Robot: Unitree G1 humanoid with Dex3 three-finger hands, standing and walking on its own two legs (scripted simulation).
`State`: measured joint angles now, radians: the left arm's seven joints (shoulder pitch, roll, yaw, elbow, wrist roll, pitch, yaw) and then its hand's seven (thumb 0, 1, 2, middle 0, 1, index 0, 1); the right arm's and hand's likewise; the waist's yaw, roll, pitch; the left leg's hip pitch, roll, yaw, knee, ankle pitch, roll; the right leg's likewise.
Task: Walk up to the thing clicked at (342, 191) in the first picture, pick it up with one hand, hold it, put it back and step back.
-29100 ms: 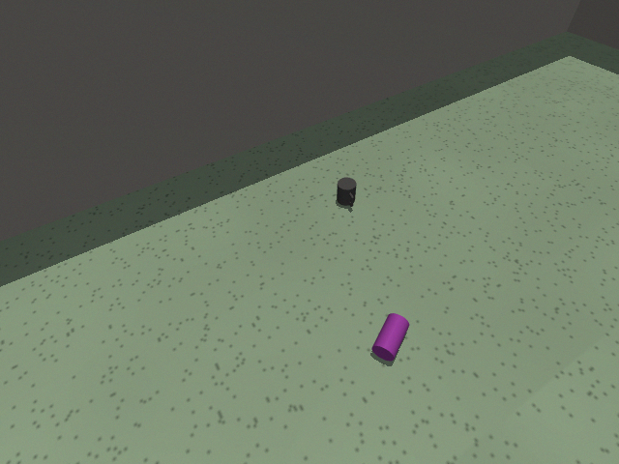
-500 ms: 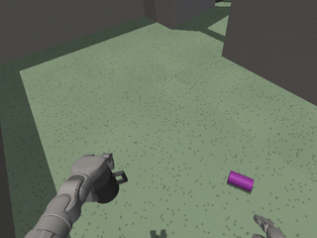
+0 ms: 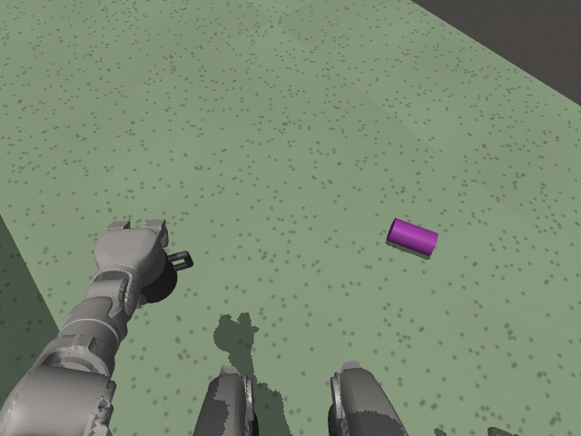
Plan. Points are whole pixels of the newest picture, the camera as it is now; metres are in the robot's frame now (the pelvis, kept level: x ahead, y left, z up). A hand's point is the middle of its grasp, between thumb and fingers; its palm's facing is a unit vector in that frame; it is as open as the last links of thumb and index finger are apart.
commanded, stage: crouch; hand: left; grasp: from above
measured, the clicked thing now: (156, 268) +0.41 +0.23 -0.14
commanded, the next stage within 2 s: lower in 1.30 s
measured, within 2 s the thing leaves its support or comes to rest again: neither
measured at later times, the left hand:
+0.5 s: hand (159, 295) +0.41 +0.28 -0.33, palm faces -0.45 +0.01 -0.89, open 11.4 cm
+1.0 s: hand (166, 296) +0.44 +0.29 -0.41, palm faces -0.47 +0.00 -0.88, open 11.4 cm
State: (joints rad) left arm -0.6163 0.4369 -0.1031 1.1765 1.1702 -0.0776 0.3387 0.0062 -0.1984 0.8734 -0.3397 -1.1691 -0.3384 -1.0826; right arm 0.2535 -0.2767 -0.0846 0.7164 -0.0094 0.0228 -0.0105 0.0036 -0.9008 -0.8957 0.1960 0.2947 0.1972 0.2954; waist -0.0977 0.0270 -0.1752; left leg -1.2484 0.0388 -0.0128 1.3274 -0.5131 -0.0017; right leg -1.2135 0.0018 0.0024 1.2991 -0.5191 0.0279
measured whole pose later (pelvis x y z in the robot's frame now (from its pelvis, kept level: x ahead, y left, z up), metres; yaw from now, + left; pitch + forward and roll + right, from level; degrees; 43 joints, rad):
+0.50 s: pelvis -0.03 +0.00 -0.18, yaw -2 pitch +38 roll -6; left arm -0.81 0.63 0.06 1.26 1.24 -0.19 0.33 0.00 -0.21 0.88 -0.35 -1.17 -0.35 -1.08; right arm 0.16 -0.24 -0.03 0.73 -0.08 -0.05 0.07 0.00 -0.90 -0.90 0.20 0.29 0.20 0.30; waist -0.15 0.03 -0.17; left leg -2.00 0.02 -0.08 1.99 -0.65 0.00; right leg -1.93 0.00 -0.04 1.94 -0.67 0.03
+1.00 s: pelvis -0.04 +0.00 -0.26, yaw -5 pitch +36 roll -8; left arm -0.93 0.77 0.11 1.36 1.27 -0.23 0.30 0.00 -0.21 0.88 -0.34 -1.17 -0.35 -1.08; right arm 0.16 -0.26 0.01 0.74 -0.11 -0.03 0.13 0.00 -0.91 -0.90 0.20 0.30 0.20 0.30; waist -0.20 0.00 -0.08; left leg -2.21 0.03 -0.12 2.25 -0.68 0.00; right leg -2.13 0.02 -0.06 2.18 -0.69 0.04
